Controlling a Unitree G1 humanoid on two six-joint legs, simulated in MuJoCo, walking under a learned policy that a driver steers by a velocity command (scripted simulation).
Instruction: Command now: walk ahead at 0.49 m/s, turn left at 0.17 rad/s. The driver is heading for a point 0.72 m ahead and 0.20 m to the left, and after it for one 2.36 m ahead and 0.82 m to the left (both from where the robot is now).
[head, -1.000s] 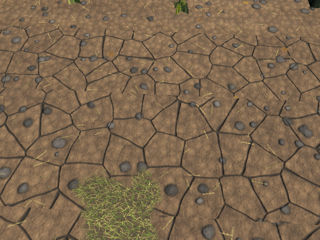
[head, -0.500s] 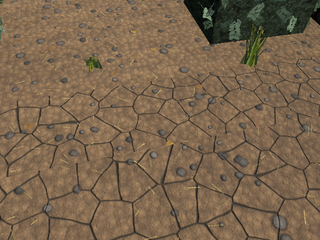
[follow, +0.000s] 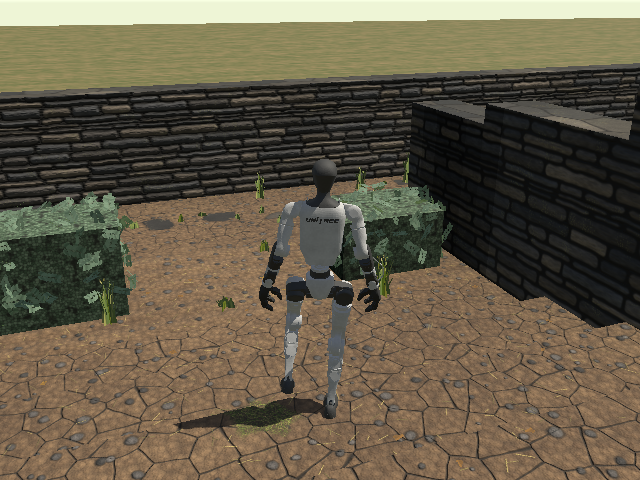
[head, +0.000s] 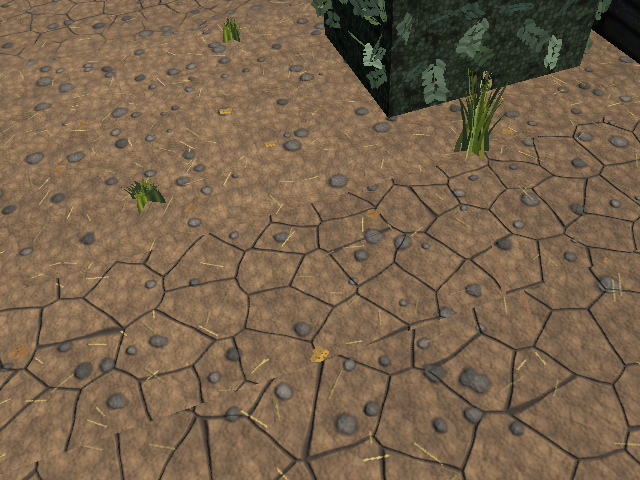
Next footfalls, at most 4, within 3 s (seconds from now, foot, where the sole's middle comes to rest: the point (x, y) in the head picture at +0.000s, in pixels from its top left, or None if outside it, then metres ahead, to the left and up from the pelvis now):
0.42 left None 0.40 0.12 -0.96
0.82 right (350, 453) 0.65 0.01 -0.96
1.24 left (250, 444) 0.68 0.25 -0.96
1.56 right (331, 423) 0.73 0.05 -0.96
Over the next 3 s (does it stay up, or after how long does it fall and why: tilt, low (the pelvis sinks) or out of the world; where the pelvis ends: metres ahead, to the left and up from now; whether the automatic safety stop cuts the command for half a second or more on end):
stays up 1.04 0.33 -0.35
